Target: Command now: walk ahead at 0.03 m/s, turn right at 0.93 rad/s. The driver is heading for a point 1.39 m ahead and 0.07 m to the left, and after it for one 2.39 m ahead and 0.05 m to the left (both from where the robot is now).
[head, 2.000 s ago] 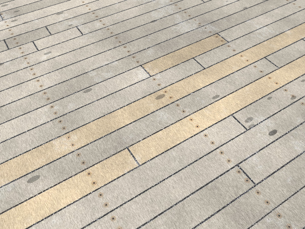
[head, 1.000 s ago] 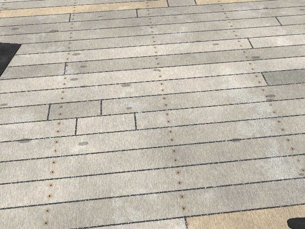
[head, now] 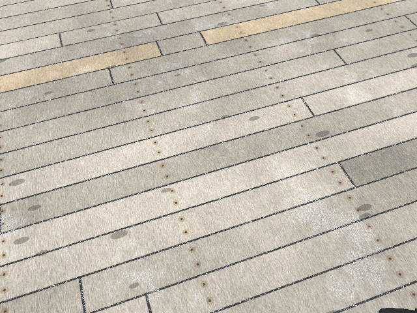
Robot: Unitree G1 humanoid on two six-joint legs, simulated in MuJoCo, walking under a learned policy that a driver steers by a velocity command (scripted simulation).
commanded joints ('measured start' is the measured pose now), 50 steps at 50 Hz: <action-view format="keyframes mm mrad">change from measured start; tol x32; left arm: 1 -12 129 42 -78 -6 -7 -3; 50 -193 55 -21 -5 94 -110 -100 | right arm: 1 -8 -124 -47 -61 8 -37 10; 50 341 -179 -49 -40 -25 -13 41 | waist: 1 -18 -181 -159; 4 27 300 -202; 23 -20 171 -137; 25 -40 -246 -197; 41 -116 -93 -58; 44 -208 425 12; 50 -89 95 39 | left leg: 1 130 1 27 -201 53 28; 5 349 454 -312 -329 312 321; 22 231 267 29 -212 443 261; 26 -119 92 229 254 -340 30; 30 -186 137 197 540 -224 -25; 42 321 80 441 -23 -134 163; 45 658 445 -647 -488 -567 506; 50 346 262 -208 -513 -290 332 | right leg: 1 171 -222 323 -100 -164 -74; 4 -183 -4 -69 389 -569 47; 9 -300 -177 -210 822 -296 140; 19 -3 -246 -325 265 -324 145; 27 325 -625 -69 -139 322 -224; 34 241 -533 -349 -140 196 -133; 39 203 -603 -293 -284 -484 -102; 42 42 -517 -453 -84 -547 -31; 45 -743 -216 -273 840 -482 63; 50 -460 -323 -336 613 -130 110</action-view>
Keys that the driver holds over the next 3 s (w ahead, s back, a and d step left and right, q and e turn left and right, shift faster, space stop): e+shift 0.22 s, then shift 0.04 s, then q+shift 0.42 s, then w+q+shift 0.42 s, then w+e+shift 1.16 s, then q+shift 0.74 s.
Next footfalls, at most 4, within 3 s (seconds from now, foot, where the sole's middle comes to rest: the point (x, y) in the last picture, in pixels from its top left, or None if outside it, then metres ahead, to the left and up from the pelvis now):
0.04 left None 0.12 0.14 -0.77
0.46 right None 0.03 -0.11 -0.77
0.86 left None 0.06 0.15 -0.77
1.28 right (200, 284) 0.53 0.09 -0.77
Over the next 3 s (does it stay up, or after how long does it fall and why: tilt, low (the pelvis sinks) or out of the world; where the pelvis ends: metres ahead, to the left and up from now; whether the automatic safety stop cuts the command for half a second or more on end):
stays up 1.54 -0.01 0.00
